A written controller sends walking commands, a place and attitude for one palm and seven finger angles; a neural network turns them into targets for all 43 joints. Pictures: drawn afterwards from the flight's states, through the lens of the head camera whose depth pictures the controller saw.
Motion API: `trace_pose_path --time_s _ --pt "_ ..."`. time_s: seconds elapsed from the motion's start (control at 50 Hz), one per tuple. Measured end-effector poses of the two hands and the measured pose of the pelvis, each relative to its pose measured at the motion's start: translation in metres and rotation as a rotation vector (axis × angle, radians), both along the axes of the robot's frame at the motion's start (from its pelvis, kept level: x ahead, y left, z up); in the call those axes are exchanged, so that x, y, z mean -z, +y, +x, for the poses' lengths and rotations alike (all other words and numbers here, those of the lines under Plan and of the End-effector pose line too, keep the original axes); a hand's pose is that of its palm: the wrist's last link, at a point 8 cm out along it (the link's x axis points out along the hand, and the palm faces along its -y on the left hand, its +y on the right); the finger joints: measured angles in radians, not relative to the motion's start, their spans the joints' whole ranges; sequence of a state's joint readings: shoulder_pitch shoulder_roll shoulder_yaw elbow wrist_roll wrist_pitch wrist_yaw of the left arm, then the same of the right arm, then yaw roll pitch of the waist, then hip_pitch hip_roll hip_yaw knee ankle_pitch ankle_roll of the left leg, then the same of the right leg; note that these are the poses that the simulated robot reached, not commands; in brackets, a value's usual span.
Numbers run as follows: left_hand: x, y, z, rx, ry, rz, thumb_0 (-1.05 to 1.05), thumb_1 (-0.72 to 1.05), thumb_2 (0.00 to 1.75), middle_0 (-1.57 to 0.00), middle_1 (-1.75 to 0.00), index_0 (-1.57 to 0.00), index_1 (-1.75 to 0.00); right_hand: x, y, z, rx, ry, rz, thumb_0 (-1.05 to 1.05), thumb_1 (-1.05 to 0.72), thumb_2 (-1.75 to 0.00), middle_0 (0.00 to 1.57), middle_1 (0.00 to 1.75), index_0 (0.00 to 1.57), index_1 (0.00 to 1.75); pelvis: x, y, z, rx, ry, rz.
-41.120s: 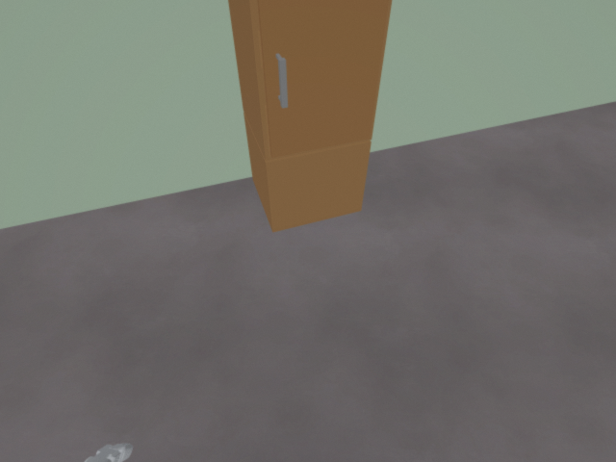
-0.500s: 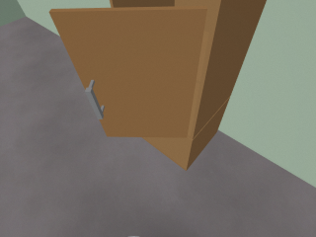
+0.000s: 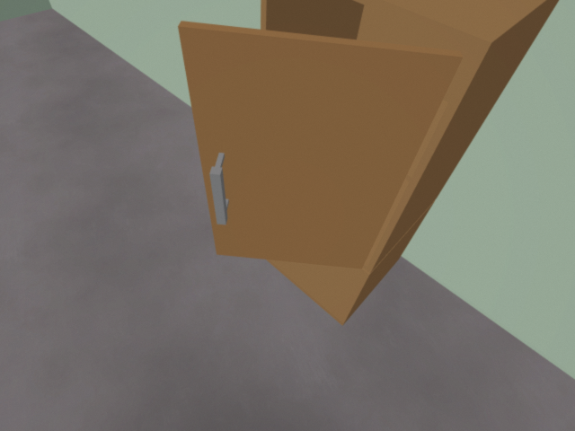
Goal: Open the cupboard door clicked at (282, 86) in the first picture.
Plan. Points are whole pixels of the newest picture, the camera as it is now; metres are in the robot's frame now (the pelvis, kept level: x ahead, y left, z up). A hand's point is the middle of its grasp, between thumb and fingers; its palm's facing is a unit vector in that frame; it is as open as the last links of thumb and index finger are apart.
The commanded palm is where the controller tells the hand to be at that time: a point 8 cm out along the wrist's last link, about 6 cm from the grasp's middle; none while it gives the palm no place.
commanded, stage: come to a stop and stand still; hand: left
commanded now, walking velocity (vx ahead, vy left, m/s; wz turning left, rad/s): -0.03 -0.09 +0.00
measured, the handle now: (221, 190) +0.54 +0.17 -0.05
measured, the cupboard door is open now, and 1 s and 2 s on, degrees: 39 39 39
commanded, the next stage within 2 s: look again from close up in 0.56 s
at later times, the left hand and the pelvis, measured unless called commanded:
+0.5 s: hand out of the picture +0.03 +0.13 -0.17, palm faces +0.03 -0.98 -0.20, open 7.2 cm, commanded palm none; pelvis -0.02 -0.04 +0.00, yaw +1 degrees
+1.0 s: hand out of the picture -0.05 +0.10 -0.17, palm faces +0.03 -0.99 -0.14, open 7.3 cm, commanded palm none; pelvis -0.02 -0.05 +0.01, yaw +0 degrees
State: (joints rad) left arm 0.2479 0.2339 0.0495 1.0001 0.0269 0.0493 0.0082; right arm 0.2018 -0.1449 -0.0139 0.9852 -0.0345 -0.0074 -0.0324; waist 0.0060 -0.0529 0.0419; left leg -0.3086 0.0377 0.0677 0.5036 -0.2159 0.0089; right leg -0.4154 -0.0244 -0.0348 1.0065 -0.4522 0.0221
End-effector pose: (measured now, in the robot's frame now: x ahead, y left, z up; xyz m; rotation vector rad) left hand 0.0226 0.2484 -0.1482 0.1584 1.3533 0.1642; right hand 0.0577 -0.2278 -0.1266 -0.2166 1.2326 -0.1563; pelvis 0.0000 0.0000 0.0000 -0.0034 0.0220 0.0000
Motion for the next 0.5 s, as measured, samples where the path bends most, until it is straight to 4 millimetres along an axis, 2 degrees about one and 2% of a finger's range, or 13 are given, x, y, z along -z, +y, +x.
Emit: trace_pose_path --time_s 0.08,0.16,0.24,0.36,0.42,0.5 --pt "-0.007 -0.011 0.014 0.036 -0.018 -0.008 0.0 0.91 0.9 -0.19 -0.3 -0.2 -0.3 0.003 -0.01 -0.025 0.044 0.037 0.002 0.0 -0.93 -0.9 0.21 0.3 0.2 0.3 -0.003 -0.003 -0.005 0.014 0.0 -0.001" --pt "-0.012 -0.028 0.026 0.063 -0.066 0.002 0.0 0.91 0.9 -0.19 -0.3 -0.2 -0.3 0.015 -0.026 -0.053 0.081 0.087 0.019 0.0 -0.92 -0.9 0.21 0.3 0.2 0.3 0.001 -0.015 -0.011 0.017 -0.004 0.009" --pt "-0.012 -0.048 0.024 0.104 -0.1 0.03 0.0 0.91 0.9 -0.19 -0.3 -0.2 -0.3 0.028 -0.044 -0.072 0.116 0.105 0.035 0.0 -0.91 -0.9 0.21 0.3 0.2 0.3 0.008 -0.027 -0.02 0.029 -0.028 -0.005" --pt "-0.01 -0.061 0.016 0.072 -0.148 0.019 0.0 0.92 0.9 -0.2 -0.3 -0.2 -0.3 0.025 -0.048 -0.083 0.109 0.098 0.042 0.0 -0.91 -0.9 0.2 0.3 0.19 0.3 0.009 -0.038 -0.022 -0.018 -0.049 -0.026" --pt "-0.003 -0.063 0.012 0.051 -0.157 0.0 0.0 0.92 0.9 -0.2 -0.3 -0.2 -0.3 0.024 -0.044 -0.083 0.09 0.083 0.043 0.0 -0.91 -0.9 0.2 0.3 0.19 0.3 0.011 -0.04 -0.023 -0.027 -0.051 -0.028" --pt "-0.006 -0.066 -0.001 0.025 -0.139 -0.001 0.0 0.93 0.9 -0.2 -0.3 -0.2 -0.3 0.019 -0.035 -0.081 0.06 0.074 0.065 0.0 -0.91 -0.9 0.2 0.3 0.19 0.3 0.005 -0.044 -0.025 -0.014 -0.047 -0.01"
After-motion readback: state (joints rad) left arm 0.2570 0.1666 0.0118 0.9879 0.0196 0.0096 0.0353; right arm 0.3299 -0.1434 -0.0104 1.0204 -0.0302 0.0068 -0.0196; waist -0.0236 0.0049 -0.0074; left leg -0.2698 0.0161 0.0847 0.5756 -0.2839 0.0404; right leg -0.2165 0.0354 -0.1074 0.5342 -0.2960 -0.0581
